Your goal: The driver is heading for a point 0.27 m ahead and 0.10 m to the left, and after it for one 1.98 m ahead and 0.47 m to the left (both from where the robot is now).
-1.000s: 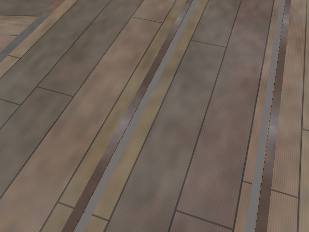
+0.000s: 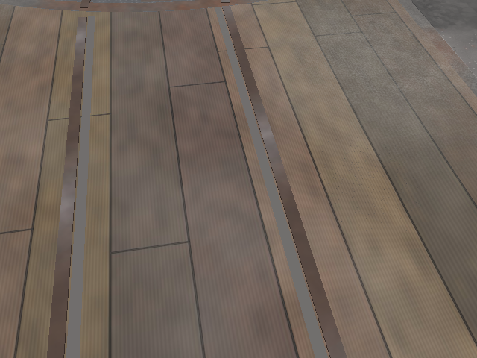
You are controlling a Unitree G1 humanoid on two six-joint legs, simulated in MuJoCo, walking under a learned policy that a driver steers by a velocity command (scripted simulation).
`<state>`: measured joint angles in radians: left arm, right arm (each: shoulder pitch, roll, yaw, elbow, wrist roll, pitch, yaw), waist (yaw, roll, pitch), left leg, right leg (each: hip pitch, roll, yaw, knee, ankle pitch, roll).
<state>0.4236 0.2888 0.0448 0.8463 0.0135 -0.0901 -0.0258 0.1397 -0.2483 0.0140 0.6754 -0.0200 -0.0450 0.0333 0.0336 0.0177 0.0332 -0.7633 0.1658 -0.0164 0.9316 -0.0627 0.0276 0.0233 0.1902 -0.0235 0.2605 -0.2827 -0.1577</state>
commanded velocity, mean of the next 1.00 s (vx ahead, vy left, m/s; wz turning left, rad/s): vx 0.29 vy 0.00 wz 0.26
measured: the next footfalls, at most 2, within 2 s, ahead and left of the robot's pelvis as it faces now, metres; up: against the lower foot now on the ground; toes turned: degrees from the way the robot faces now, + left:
left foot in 0.18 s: +0.40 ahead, +0.11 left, +0.00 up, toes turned +9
right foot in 0.70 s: +0.62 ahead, +0.04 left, +0.00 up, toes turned +31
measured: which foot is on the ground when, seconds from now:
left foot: up 0.00-0.16, down 0.18-0.72, up 0.74-1.00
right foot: down 0.00-0.16, up 0.18-0.68, down 0.70-1.00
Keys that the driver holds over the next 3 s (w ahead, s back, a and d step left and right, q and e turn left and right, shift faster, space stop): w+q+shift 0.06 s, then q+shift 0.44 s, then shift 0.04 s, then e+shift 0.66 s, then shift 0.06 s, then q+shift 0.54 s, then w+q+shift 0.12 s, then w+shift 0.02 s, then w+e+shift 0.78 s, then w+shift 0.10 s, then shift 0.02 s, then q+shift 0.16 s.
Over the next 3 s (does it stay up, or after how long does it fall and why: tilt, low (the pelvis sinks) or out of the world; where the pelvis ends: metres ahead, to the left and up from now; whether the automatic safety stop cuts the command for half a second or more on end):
stays up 1.25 0.39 0.00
